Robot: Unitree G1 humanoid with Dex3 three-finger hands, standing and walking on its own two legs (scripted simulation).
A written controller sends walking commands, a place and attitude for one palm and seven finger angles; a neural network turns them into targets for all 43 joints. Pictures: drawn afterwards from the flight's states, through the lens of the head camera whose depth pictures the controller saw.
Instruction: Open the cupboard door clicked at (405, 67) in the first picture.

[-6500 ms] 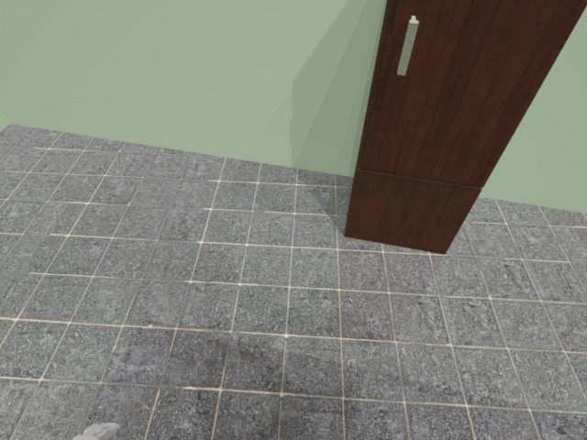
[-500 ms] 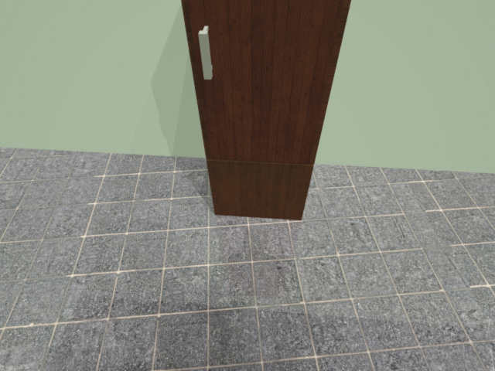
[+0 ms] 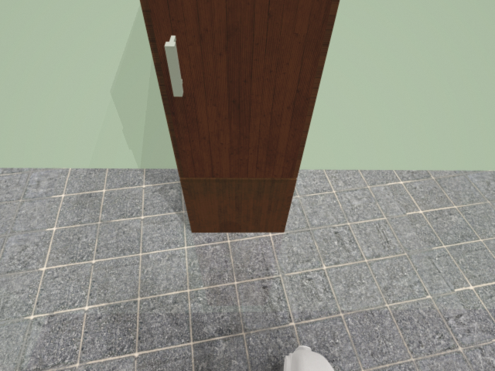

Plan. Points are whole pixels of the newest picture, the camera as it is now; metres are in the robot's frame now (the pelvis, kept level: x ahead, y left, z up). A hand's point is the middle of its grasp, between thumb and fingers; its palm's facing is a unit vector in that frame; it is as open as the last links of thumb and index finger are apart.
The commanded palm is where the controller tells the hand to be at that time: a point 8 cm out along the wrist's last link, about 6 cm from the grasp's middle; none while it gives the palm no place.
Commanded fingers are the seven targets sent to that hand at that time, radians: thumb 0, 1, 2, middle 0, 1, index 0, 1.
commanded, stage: take the last steps up to it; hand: left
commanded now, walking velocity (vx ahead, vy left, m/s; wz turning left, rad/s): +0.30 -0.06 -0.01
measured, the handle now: (175, 66) +0.75 +0.20 +0.10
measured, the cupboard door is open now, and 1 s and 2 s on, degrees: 0 0 0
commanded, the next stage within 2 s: come to a stop and stand still in 0.38 s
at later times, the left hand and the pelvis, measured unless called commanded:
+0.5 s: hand (173, 365) +0.17 +0.14 -0.18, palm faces +0.11 -0.98 -0.15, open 7.3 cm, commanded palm none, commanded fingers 0.00 0.90 0.90 -0.20 -0.30 -0.20 -0.30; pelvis +0.19 -0.03 +0.00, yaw +2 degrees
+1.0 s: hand (188, 307) +0.27 +0.13 -0.16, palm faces +0.05 -0.96 -0.29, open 7.3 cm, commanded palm none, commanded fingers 0.00 0.90 0.90 -0.20 -0.30 -0.20 -0.30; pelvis +0.21 -0.08 -0.01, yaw +0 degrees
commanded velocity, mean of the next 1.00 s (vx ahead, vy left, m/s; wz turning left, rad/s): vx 0.01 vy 0.00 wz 0.02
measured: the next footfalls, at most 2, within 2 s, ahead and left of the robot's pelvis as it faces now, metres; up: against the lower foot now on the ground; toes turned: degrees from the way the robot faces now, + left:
right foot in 0.08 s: +0.18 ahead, -0.13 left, +0.00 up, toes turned -9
left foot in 0.52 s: +0.30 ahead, +0.08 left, +0.00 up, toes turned +9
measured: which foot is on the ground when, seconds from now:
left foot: down 0.00-0.10, up 0.12-0.50, down 0.52-0.96, up 0.98-1.00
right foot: up 0.00-0.06, down 0.08-0.54, up 0.56-0.94, down 0.96-1.00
